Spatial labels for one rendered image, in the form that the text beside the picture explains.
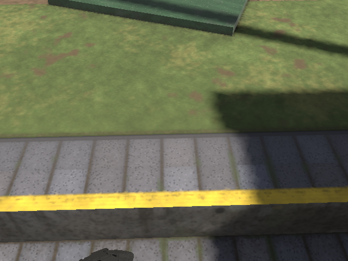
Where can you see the left robot hand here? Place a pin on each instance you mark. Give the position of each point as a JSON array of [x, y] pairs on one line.
[[109, 255]]

